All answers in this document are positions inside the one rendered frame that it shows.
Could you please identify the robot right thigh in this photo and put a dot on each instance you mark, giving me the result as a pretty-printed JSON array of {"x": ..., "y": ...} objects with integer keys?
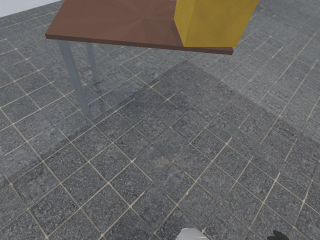
[{"x": 191, "y": 234}]

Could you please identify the table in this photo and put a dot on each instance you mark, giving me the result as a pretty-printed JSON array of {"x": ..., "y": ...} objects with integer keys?
[{"x": 135, "y": 23}]

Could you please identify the right robot hand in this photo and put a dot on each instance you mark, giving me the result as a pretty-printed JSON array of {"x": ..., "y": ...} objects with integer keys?
[{"x": 278, "y": 236}]

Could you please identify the carton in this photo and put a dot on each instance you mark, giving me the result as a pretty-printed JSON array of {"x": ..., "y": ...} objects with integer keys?
[{"x": 212, "y": 23}]

